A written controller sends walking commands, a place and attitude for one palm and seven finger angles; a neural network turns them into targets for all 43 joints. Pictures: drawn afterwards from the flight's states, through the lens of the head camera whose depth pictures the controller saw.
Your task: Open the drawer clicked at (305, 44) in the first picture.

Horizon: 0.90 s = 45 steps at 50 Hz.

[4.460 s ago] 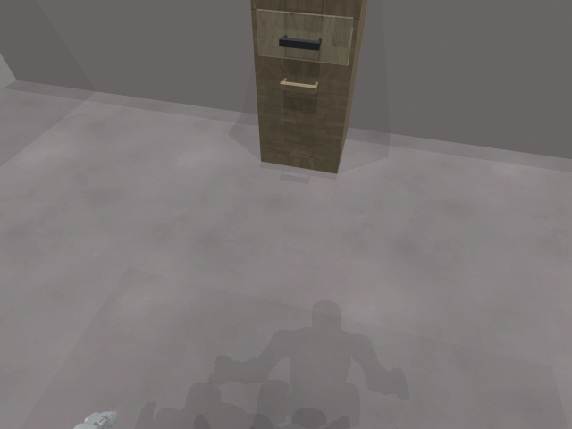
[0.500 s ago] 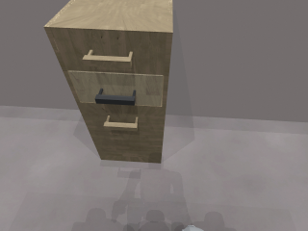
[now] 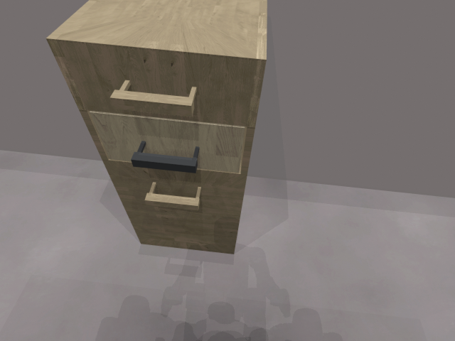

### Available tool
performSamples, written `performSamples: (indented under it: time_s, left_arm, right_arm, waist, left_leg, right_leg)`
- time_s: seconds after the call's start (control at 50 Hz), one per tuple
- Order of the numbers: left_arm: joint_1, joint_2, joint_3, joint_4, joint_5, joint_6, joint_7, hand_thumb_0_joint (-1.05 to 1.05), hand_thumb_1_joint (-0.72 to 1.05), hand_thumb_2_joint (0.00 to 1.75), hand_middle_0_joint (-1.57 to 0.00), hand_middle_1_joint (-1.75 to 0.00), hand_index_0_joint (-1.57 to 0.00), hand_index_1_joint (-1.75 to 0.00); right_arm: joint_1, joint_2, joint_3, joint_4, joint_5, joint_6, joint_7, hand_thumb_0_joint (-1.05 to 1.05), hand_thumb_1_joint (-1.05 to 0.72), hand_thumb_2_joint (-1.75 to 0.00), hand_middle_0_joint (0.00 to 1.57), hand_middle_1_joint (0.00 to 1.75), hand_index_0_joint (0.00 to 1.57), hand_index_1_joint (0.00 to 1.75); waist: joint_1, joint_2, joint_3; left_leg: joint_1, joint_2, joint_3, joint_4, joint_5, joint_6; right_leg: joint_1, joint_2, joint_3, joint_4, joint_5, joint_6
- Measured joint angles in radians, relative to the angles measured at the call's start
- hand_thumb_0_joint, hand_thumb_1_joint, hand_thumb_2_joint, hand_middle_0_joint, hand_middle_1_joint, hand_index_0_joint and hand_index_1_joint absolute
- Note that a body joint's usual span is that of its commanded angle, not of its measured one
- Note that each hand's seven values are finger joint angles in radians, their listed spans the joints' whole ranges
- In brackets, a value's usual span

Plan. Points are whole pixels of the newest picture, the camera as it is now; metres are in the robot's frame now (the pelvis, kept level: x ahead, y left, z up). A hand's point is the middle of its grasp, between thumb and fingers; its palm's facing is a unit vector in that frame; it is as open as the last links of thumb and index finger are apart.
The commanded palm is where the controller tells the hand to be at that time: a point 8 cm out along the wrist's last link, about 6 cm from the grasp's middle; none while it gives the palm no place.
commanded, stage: come to a stop and stand still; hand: left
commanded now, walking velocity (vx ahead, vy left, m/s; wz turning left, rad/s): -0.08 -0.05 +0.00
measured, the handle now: (167, 155) +0.55 +0.20 -0.07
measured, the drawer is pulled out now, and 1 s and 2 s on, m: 0.00 0.00 0.00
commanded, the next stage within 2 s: look again from close up in 1.90 s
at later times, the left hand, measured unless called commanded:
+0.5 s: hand out of the picture +0.00 +0.16 -0.17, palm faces +0.03 -0.97 -0.23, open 7.4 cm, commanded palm none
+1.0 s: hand out of the picture -0.03 +0.13 -0.17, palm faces +0.01 -0.98 -0.17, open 7.4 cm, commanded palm none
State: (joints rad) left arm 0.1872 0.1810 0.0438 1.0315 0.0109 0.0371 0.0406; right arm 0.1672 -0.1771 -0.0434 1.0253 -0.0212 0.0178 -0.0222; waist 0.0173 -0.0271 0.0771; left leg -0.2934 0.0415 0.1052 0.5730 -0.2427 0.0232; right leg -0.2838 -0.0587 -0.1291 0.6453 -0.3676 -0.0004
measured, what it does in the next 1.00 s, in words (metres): steps on the spot: right foot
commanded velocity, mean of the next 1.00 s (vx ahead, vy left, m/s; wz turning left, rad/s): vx -0.01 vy -0.01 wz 0.00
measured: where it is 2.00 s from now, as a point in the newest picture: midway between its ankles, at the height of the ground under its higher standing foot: outside the picture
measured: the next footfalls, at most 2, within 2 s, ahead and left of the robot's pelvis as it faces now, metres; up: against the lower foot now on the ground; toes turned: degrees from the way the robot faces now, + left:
right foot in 0.26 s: -0.01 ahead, -0.14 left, +0.00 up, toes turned -2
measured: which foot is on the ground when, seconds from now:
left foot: down 0.00-1.00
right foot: up 0.00-0.24, down 0.26-1.00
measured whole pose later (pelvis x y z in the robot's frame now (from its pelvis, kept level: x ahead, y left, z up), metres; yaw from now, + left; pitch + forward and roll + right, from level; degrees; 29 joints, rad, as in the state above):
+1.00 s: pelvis -0.02 -0.03 +0.00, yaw +0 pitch +0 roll +0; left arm 0.33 0.14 -0.01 1.09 0.01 -0.02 0.03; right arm 0.32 -0.14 0.01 1.10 -0.02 -0.01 -0.01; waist -0.01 0.00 0.02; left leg -0.32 0.04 0.03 0.50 -0.18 -0.01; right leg -0.19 0.00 -0.02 0.52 -0.32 -0.01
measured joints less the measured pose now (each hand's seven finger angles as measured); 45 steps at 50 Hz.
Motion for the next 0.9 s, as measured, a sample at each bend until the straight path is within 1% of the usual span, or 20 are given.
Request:
performSamples:
  time_s: [0.04,0.08,0.12,0.16,0.2,0.22,0.24,0.26,0.3,0.32,0.34,0.38,0.4,0.46,0.54,0.6,0.7,0.9]
  left_arm:
    - [-0.001,0.010,0.001,-0.001,-0.002,0.008,-0.001,0.00,0.92,0.90,-0.20,-0.30,-0.20,-0.30]
    - [-0.001,0.016,0.001,-0.003,-0.002,0.009,-0.003,0.00,0.92,0.90,-0.20,-0.30,-0.20,-0.30]
    - [0.002,0.019,0.001,-0.005,-0.002,0.008,-0.005,0.00,0.92,0.90,-0.20,-0.30,-0.20,-0.30]
    - [0.006,0.019,-0.001,-0.005,-0.003,0.009,-0.006,0.00,0.91,0.90,-0.20,-0.30,-0.19,-0.30]
    - [0.012,0.018,-0.005,-0.004,-0.003,0.007,-0.006,0.00,0.91,0.90,-0.20,-0.30,-0.19,-0.30]
    - [0.020,0.016,-0.013,-0.008,-0.003,0.000,-0.001,0.00,0.91,0.90,-0.20,-0.30,-0.19,-0.30]
    - [0.039,0.020,-0.019,-0.025,0.002,-0.010,0.003,0.00,0.91,0.90,-0.20,-0.30,-0.19,-0.30]
    - [0.052,0.023,-0.023,-0.037,0.007,-0.022,0.007,0.00,0.91,0.90,-0.20,-0.30,-0.19,-0.30]
    - [0.062,0.004,-0.034,-0.045,0.015,-0.032,0.007,0.00,0.91,0.90,-0.20,-0.30,-0.19,-0.30]
    - [0.070,-0.005,-0.037,-0.051,0.016,-0.036,0.005,0.00,0.91,0.90,-0.20,-0.30,-0.19,-0.30]
    - [0.080,-0.009,-0.038,-0.056,0.015,-0.040,0.006,0.00,0.91,0.90,-0.20,-0.30,-0.20,-0.30]
    - [0.094,-0.009,-0.036,-0.063,0.013,-0.038,0.008,0.00,0.91,0.90,-0.20,-0.30,-0.20,-0.30]
    - [0.097,-0.009,-0.036,-0.064,0.011,-0.031,0.007,0.00,0.91,0.90,-0.20,-0.30,-0.20,-0.30]
    - [0.099,-0.015,-0.038,-0.064,0.007,-0.015,0.002,0.01,0.91,0.90,-0.20,-0.30,-0.20,-0.30]
    - [0.109,-0.018,-0.042,-0.067,0.008,-0.027,-0.007,0.00,0.91,0.90,-0.20,-0.30,-0.20,-0.30]
    - [0.123,-0.018,-0.044,-0.056,0.007,-0.029,-0.011,0.00,0.91,0.90,-0.20,-0.30,-0.20,-0.30]
    - [0.139,-0.018,-0.046,-0.021,0.004,-0.029,-0.014,0.00,0.91,0.90,-0.20,-0.30,-0.20,-0.30]
    - [0.141,-0.032,-0.051,0.034,0.000,-0.045,-0.014,0.00,0.91,0.90,-0.20,-0.30,-0.20,-0.30]
  right_arm:
    - [-0.014,0.007,0.007,-0.013,-0.004,-0.002,-0.005,0.00,-0.92,-0.90,0.20,0.30,0.19,0.30]
    - [-0.030,0.011,0.012,-0.021,-0.006,-0.001,-0.007,0.00,-0.92,-0.90,0.20,0.30,0.19,0.30]
    - [-0.044,0.015,0.015,-0.026,-0.006,0.001,-0.007,0.00,-0.92,-0.90,0.20,0.30,0.19,0.30]
    - [-0.055,0.016,0.015,-0.028,-0.004,0.001,-0.005,0.00,-0.91,-0.90,0.20,0.30,0.20,0.30]
    - [-0.060,0.016,0.013,-0.027,-0.003,0.001,-0.002,0.00,-0.91,-0.90,0.20,0.30,0.20,0.30]
    - [-0.057,0.012,0.012,-0.031,0.002,0.000,0.001,0.00,-0.91,-0.90,0.20,0.30,0.20,0.30]
    - [-0.047,0.011,0.010,-0.046,0.007,0.001,0.008,0.00,-0.91,-0.90,0.20,0.30,0.20,0.30]
    - [-0.042,0.009,0.008,-0.063,0.006,0.004,0.016,0.00,-0.91,-0.90,0.20,0.30,0.20,0.30]
    - [-0.031,-0.012,-0.001,-0.086,0.002,0.011,0.028,0.00,-0.91,-0.90,0.20,0.30,0.20,0.30]
    - [-0.018,-0.019,-0.003,-0.091,0.002,0.011,0.029,0.00,-0.91,-0.90,0.20,0.30,0.20,0.30]
    - [-0.005,-0.019,-0.004,-0.092,0.003,0.011,0.029,0.00,-0.91,-0.90,0.20,0.30,0.20,0.30]
    - [0.025,-0.011,0.002,-0.088,0.003,0.005,0.026,0.00,-0.91,-0.90,0.20,0.30,0.20,0.30]
    - [0.042,-0.007,0.005,-0.084,0.002,0.001,0.025,0.00,-0.91,-0.90,0.20,0.30,0.19,0.30]
    - [0.086,-0.005,0.010,-0.072,-0.004,0.002,0.020,0.00,-0.92,-0.90,0.20,0.30,0.19,0.30]
    - [0.120,-0.004,0.019,-0.045,-0.008,0.012,0.022,0.00,-0.92,-0.90,0.20,0.30,0.19,0.30]
    - [0.140,0.001,0.024,-0.031,-0.009,0.010,0.022,0.00,-0.92,-0.90,0.20,0.30,0.19,0.30]
    - [0.172,0.009,0.033,-0.003,-0.007,-0.003,0.019,0.00,-0.91,-0.90,0.20,0.30,0.19,0.30]
    - [0.181,0.032,0.047,0.062,-0.001,-0.016,0.013,0.00,-0.91,-0.90,0.20,0.30,0.19,0.30]
  waist:
    - [0.001,-0.008,0.003]
    - [0.001,-0.005,0.008]
    - [0.001,0.001,0.010]
    - [-0.001,0.010,0.009]
    - [-0.004,0.020,0.006]
    - [-0.003,0.030,-0.003]
    - [-0.001,0.026,-0.020]
    - [0.002,0.024,-0.025]
    - [-0.013,0.072,-0.008]
    - [-0.020,0.088,-0.006]
    - [-0.024,0.090,-0.007]
    - [-0.027,0.072,-0.010]
    - [-0.027,0.062,-0.016]
    - [-0.030,0.059,-0.039]
    - [-0.029,0.055,-0.059]
    - [-0.035,0.047,-0.068]
    - [-0.043,0.043,-0.072]
    - [-0.036,0.033,-0.065]
  left_leg:
    - [0.005,-0.004,0.004,-0.027,0.007,0.008]
    - [0.006,-0.004,0.003,-0.054,0.028,0.009]
    - [0.006,-0.004,0.004,-0.077,0.048,0.008]
    - [0.004,-0.003,0.006,-0.094,0.063,0.005]
    - [-0.001,-0.002,0.008,-0.103,0.076,-0.001]
    - [-0.020,0.004,0.006,-0.083,0.074,-0.006]
    - [-0.055,0.004,0.013,-0.041,0.060,-0.011]
    - [-0.091,0.006,0.017,0.016,0.025,-0.016]
    - [-0.123,0.013,-0.031,0.108,-0.067,-0.019]
    - [-0.125,0.008,-0.045,0.132,-0.093,-0.015]
    - [-0.119,0.000,-0.058,0.136,-0.089,-0.008]
    - [-0.090,-0.010,-0.059,0.104,0.007,-0.004]
    - [-0.081,-0.013,-0.057,0.101,0.017,-0.006]
    - [-0.078,-0.013,-0.059,0.089,0.001,-0.008]
    - [-0.084,-0.012,-0.066,0.045,0.011,-0.007]
    - [-0.083,-0.013,-0.067,0.013,0.017,-0.010]
    - [-0.075,-0.007,-0.074,-0.019,0.058,-0.019]
    - [-0.045,-0.003,-0.078,-0.056,0.071,-0.033]
  right_leg:
    - [-0.039,0.015,0.042,0.132,-0.098,0.002]
    - [-0.061,0.028,0.071,0.226,-0.130,0.006]
    - [-0.061,0.033,0.087,0.257,-0.138,0.013]
    - [-0.041,0.031,0.091,0.227,-0.143,0.019]
    - [-0.005,0.026,0.091,0.145,-0.125,0.021]
    - [0.015,0.030,0.095,0.072,-0.077,0.016]
    - [0.031,0.023,0.117,-0.021,-0.010,0.007]
    - [0.026,0.018,0.134,-0.053,0.030,-0.005]
    - [0.017,0.042,0.114,-0.004,0.011,-0.001]
    - [0.021,0.048,0.103,0.009,-0.002,0.002]
    - [0.024,0.049,0.099,0.020,-0.013,0.005]
    - [0.035,0.043,0.103,0.043,-0.029,0.008]
    - [0.038,0.039,0.105,0.051,-0.034,0.009]
    - [0.040,0.042,0.105,0.038,-0.025,-0.001]
    - [0.033,0.048,0.100,-0.007,0.009,-0.007]
    - [0.027,0.050,0.102,-0.031,0.027,-0.011]
    - [0.033,0.060,0.101,-0.056,0.043,-0.013]
    - [0.070,0.065,0.100,-0.107,0.050,-0.014]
